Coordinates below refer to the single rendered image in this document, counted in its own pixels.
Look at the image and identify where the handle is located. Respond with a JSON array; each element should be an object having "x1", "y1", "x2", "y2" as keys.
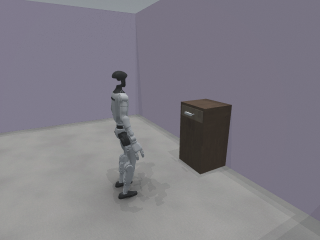
[{"x1": 184, "y1": 111, "x2": 194, "y2": 116}]

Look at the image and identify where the left robot foot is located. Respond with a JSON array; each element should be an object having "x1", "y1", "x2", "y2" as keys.
[{"x1": 115, "y1": 180, "x2": 133, "y2": 188}]

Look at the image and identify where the right robot forearm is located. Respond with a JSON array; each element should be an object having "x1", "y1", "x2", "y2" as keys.
[{"x1": 122, "y1": 116, "x2": 137, "y2": 144}]

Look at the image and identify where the cabinet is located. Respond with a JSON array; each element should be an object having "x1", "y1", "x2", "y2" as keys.
[{"x1": 179, "y1": 99, "x2": 232, "y2": 174}]

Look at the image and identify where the right robot hand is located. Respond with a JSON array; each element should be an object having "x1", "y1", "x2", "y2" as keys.
[{"x1": 132, "y1": 142, "x2": 144, "y2": 161}]

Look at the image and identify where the robot right upper arm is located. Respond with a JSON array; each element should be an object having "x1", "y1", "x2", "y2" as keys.
[{"x1": 118, "y1": 93, "x2": 130, "y2": 123}]

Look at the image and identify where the right robot thigh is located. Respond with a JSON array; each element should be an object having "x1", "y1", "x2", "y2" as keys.
[{"x1": 120, "y1": 133, "x2": 137, "y2": 171}]

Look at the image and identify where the drawer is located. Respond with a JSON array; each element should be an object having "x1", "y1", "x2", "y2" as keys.
[{"x1": 181, "y1": 104, "x2": 203, "y2": 123}]

